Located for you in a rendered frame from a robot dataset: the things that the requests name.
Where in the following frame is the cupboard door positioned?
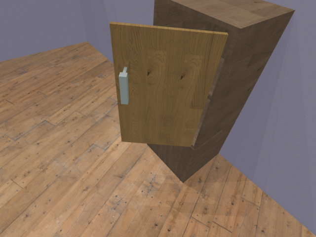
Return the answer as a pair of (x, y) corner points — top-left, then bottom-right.
(110, 22), (228, 147)

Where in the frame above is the handle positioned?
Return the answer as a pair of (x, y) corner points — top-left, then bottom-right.
(119, 67), (129, 105)

